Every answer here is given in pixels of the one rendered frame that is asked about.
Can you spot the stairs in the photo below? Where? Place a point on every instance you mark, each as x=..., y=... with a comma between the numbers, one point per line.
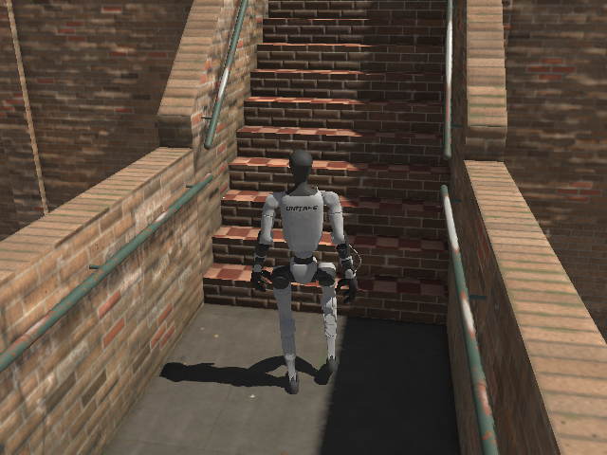
x=359, y=84

